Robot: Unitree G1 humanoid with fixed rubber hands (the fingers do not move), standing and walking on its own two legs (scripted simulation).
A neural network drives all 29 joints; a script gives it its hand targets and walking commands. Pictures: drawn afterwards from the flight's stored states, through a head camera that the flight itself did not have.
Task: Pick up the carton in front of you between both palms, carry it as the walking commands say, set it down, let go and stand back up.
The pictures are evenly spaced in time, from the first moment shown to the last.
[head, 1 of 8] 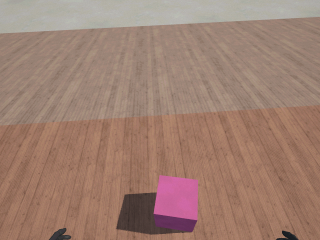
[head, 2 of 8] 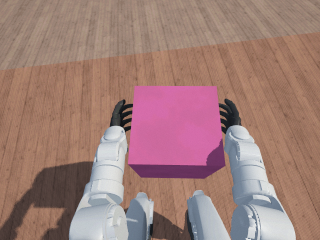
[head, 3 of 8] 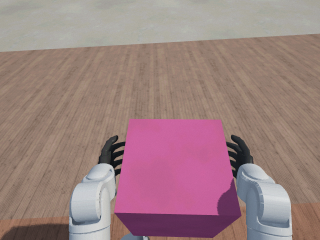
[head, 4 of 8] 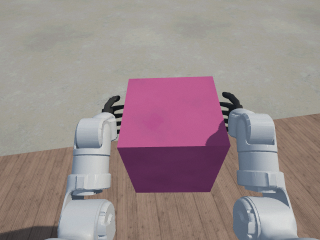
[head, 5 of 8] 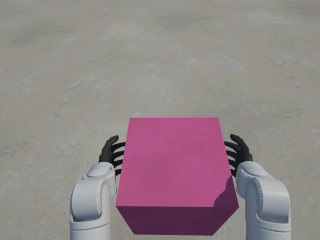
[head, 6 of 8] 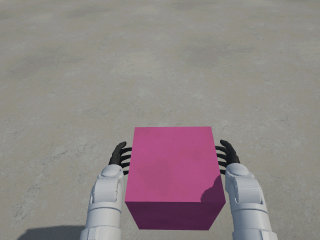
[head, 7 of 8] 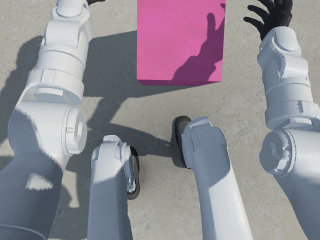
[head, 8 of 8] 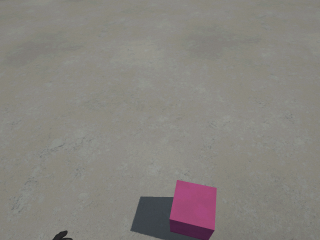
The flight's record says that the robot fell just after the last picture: no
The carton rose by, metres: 0.69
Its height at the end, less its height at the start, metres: -0.49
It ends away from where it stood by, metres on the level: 6.31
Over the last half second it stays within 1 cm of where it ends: yes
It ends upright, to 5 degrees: yes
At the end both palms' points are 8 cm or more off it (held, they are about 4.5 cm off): yes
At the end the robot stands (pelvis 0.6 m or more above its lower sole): yes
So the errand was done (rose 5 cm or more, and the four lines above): yes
